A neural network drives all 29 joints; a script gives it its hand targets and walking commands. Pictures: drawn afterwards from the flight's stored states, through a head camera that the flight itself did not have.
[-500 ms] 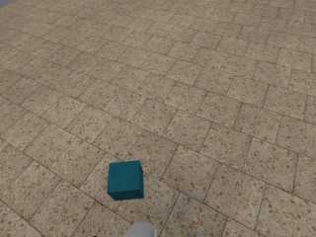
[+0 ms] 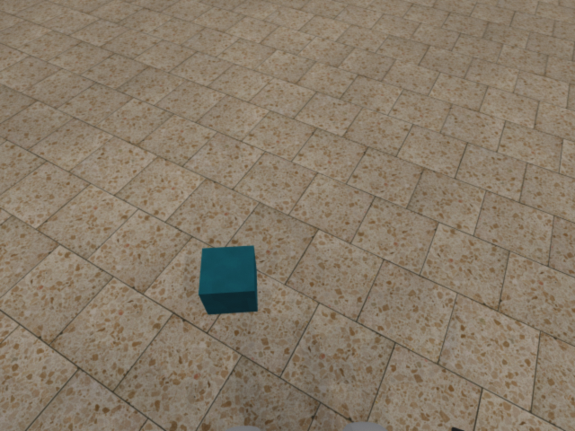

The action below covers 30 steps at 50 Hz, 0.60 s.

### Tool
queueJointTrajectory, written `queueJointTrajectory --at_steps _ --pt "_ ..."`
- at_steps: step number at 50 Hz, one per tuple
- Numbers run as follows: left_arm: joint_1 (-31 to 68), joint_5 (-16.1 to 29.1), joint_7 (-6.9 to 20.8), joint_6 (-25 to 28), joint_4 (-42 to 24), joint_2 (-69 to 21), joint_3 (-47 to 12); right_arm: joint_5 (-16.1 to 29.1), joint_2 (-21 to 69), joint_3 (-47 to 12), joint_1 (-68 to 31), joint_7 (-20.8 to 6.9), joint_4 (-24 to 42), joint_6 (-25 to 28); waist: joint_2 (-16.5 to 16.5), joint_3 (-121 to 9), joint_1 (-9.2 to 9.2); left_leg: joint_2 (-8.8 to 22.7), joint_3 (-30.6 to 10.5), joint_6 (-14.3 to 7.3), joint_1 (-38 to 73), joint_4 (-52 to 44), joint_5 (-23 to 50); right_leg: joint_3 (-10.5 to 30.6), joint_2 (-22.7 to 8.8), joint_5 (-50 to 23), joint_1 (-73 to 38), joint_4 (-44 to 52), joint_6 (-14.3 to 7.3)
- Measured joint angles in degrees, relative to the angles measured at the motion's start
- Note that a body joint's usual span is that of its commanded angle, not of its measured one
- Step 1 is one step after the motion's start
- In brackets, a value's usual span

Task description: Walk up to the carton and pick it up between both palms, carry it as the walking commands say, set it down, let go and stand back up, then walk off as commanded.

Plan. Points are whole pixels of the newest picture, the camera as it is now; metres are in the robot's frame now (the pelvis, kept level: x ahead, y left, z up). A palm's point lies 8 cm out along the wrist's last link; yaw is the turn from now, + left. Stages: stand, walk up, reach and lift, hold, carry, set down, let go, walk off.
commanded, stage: stand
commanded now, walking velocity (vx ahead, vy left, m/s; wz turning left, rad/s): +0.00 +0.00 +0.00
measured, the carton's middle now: (230, 280) +0.63 +0.24 -0.68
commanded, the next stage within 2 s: none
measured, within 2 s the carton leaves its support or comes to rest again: neither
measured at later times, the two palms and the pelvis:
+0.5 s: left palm out of the picture -0.07 +0.20 -0.15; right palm out of the picture -0.08 -0.25 -0.14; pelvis -0.09 -0.01 +0.00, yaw +1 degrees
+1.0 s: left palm out of the picture -0.17 +0.23 -0.14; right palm out of the picture -0.13 -0.20 -0.15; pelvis -0.12 +0.02 +0.00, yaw +1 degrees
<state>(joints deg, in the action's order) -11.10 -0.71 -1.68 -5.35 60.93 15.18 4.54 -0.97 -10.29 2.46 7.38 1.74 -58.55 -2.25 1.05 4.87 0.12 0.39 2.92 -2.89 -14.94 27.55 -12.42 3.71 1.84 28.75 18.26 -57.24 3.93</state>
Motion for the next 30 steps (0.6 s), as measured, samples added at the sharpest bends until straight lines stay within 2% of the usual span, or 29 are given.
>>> queueJointTrajectory --at_steps 4,6,7,10,12,14,17,20,22,24,30 --pt "-0.1 0.7 -0.5 0.6 -0.3 -1.2 -0.6 -0.4 -0.6 -0.2 -0.6 -0.1 -0.2 -0.1 -1.2 -0.6 -0.27 -0.4 0.7 0.5 -1.7 -0.2 2.1 -2.6 -1.6 0.7 -7.6 17.2 -0.9" --pt "-0.7 0.7 -0.7 1.4 -0.2 -1.6 -1.0 -0.1 -0.8 -0.1 -0.3 -0.4 -0.6 -0.4 -1.2 -1.3 -0.27 -1.0 1.3 1.0 -3.1 0.5 2.7 -3.3 -2.2 -5.8 -11.8 28.1 -2.5" --pt "-0.9 0.4 -0.9 1.8 0.2 -2.4 -1.2 0.2 -1.2 0.0 -0.2 -0.5 -1.0 -0.7 -2.1 -1.2 -0.27 -0.6 1.2 1.4 -3.8 1.7 2.0 -3.5 -1.8 -7.6 -12.3 30.0 -3.7" --pt "-2.8 -0.7 -0.6 2.8 0.6 -4.9 -3.0 0.4 -2.1 0.7 1.8 -0.8 -2.2 -1.6 -3.5 -2.3 -0.76 -1.4 -1.5 2.8 -5.8 9.9 -8.3 -4.2 -1.7 -9.5 -12.6 31.0 -5.1" --pt "-3.6 -1.0 -0.5 3.6 1.1 -6.4 -4.0 0.4 -2.5 0.8 3.1 -1.3 -3.1 -1.8 -3.6 -2.8 -0.48 -1.8 -3.5 2.7 -5.9 15.4 -9.5 -4.0 -1.8 -10.5 -12.7 32.2 -5.2" --pt "-3.7 -1.1 -0.6 4.0 1.6 -7.6 -4.7 0.5 -2.6 0.9 4.1 -1.7 -4.0 -1.6 -3.7 -3.1 -1.13 -1.5 -4.8 2.8 -4.9 18.2 -9.9 -4.7 -1.6 -11.4 -12.8 33.3 -5.4" --pt "-2.9 -0.8 -1.0 4.7 1.9 -8.6 -5.2 0.4 -2.2 0.5 5.4 -1.2 -5.3 -0.8 -3.3 -3.1 -1.48 0.5 -4.5 3.4 0.2 11.2 -10.0 -5.6 -0.9 -12.0 -12.2 33.3 -5.5" --pt "-1.6 -0.4 -1.4 5.0 2.7 -7.6 -4.8 0.4 -1.2 0.0 5.4 -0.4 -6.3 0.0 -2.5 -2.0 -1.82 1.7 -4.5 4.0 6.0 -0.7 -2.6 -6.8 -0.4 -11.9 -11.5 31.9 -5.4" --pt "-1.3 0.1 -0.7 5.3 2.9 -6.5 -4.6 0.3 0.0 -0.5 5.5 0.0 -7.2 0.5 -0.4 -1.5 -0.8 0.8 -3.9 4.1 7.2 -2.6 -1.7 -6.3 -1.4 -12.6 -11.9 32.5 -4.9" --pt "-1.8 0.3 -0.4 5.5 3.2 -6.3 -4.6 0.7 0.3 -0.9 5.7 0.0 -7.8 0.6 -0.2 -2.0 0.03 1.0 -3.4 3.9 7.5 -3.3 -1.8 -5.9 -1.2 -14.3 -12.9 35.0 -4.6" --pt "-2.5 -0.2 0.2 4.3 4.8 -5.9 -4.5 0.9 1.8 -2.1 5.7 0.1 -8.0 1.0 -0.2 -2.2 -0.12 0.3 -2.7 2.8 7.0 -4.4 -0.1 -5.2 -1.9 -17.0 -12.6 37.1 -3.7"
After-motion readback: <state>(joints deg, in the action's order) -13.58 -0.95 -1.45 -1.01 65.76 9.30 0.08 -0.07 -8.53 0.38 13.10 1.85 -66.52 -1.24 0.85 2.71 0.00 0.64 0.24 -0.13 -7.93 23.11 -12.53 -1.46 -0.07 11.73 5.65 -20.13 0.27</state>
